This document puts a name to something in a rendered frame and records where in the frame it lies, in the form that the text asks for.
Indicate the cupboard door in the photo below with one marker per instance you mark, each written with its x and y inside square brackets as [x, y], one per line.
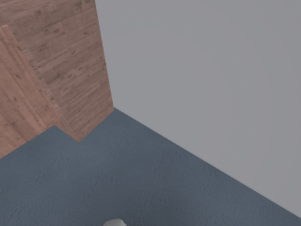
[25, 108]

